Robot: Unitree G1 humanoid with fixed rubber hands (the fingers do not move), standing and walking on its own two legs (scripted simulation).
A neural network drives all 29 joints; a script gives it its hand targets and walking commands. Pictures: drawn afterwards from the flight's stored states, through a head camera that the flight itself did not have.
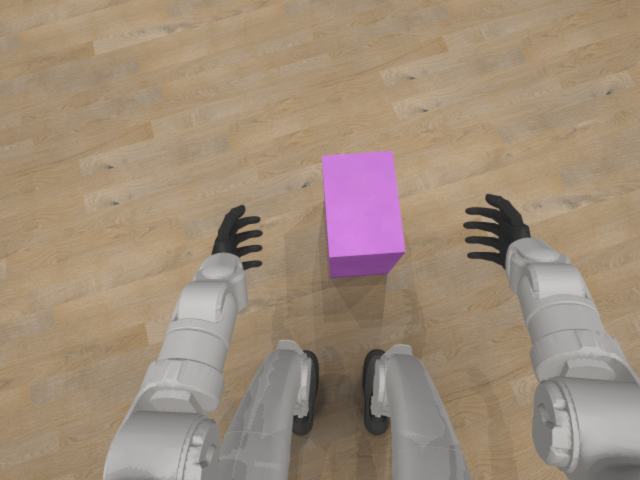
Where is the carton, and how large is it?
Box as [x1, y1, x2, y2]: [322, 150, 404, 277]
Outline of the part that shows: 392,150 322,156 330,277 387,273 404,252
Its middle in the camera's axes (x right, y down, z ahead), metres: +0.10 -0.04 +0.99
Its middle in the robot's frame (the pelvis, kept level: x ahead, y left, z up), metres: +0.55 -0.03 -0.55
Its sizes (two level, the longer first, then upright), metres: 0.238 0.162 0.282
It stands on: the floor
